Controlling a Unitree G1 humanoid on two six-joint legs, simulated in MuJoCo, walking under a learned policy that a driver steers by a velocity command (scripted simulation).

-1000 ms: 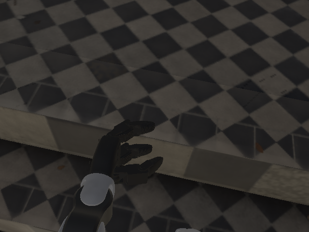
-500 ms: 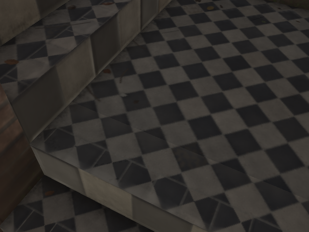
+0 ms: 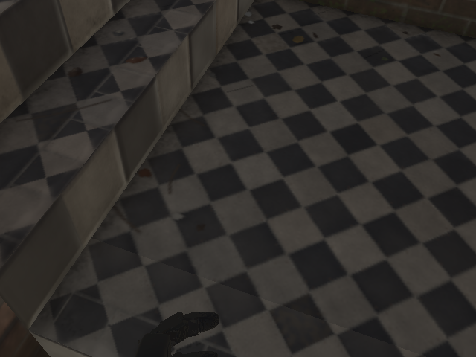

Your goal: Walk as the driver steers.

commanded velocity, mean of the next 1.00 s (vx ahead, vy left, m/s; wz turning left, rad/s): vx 0.50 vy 0.00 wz -0.17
